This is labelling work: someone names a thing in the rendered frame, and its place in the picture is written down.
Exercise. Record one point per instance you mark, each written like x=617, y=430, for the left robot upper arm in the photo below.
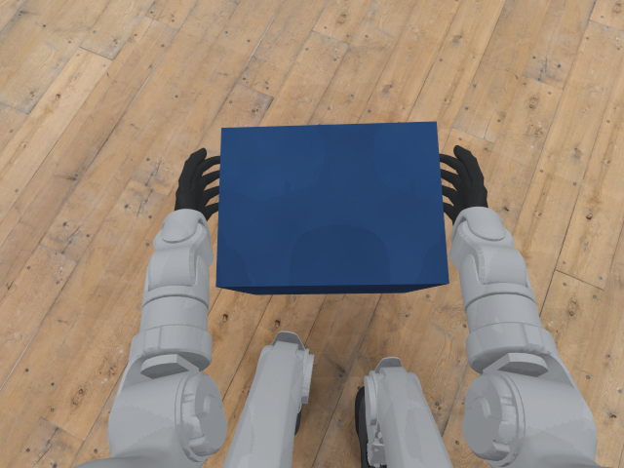
x=174, y=421

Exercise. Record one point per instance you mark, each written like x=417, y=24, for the right robot hand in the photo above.
x=469, y=183

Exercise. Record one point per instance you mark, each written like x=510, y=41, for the left robot forearm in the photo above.
x=173, y=335

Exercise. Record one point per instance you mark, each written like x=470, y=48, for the left robot hand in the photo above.
x=191, y=184

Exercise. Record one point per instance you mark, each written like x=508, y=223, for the robot right foot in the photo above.
x=361, y=428

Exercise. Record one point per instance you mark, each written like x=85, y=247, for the right robot forearm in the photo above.
x=505, y=332

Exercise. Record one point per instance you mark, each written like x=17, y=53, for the carton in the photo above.
x=323, y=209

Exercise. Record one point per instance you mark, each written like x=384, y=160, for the robot left shin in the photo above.
x=285, y=336

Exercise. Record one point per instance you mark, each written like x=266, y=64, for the right robot upper arm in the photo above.
x=513, y=420

